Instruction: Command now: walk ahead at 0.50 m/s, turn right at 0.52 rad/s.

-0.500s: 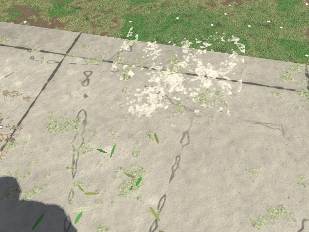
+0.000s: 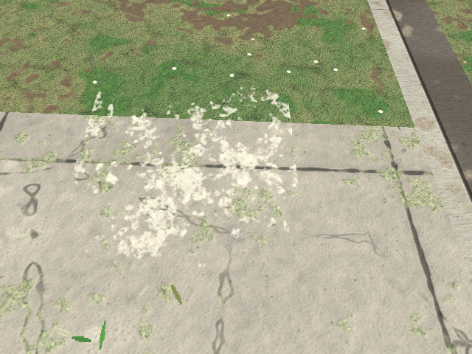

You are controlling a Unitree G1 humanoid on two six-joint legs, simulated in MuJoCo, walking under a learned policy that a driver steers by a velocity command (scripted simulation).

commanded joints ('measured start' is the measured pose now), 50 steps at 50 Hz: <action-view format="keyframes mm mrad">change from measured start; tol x32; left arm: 1 -32 5 -2 -74 6 7 -17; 50 43 50 -42 -59 20 -63 40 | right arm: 1 41 -102 -27 -27 8 -22 -2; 50 2 -137 -56 -29 24 53 14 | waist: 1 4 135 4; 17 147 -54 -340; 50 35 37 9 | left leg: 1 123 269 -147 -161 345 96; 13 253 276 108 174 964 50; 17 -588 2 -129 1124 -328 -58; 32 -537 99 -124 482 217 -29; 42 -175 -95 3 212 -6 118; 45 467 365 -893 20 196 407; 50 -21 164 -459 -107 276 255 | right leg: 1 -178 -43 19 6 88 19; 14 330 135 -165 -558 28 -149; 17 919 -321 754 -786 -21 -370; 24 417 -126 193 -896 512 -227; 36 651 -151 -25 -968 597 -93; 41 736 -177 -103 -659 1213 -54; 43 552 -159 -139 -254 1007 -42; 45 -63 131 -33 366 -254 13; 50 -11 -55 40 85 -64 49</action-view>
